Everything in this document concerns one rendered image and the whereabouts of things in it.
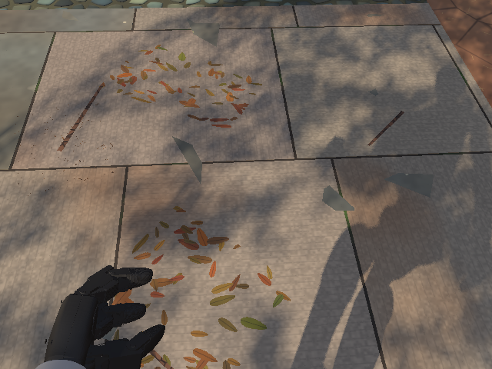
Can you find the robot left hand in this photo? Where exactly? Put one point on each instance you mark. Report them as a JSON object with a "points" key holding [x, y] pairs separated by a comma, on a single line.
{"points": [[85, 316]]}

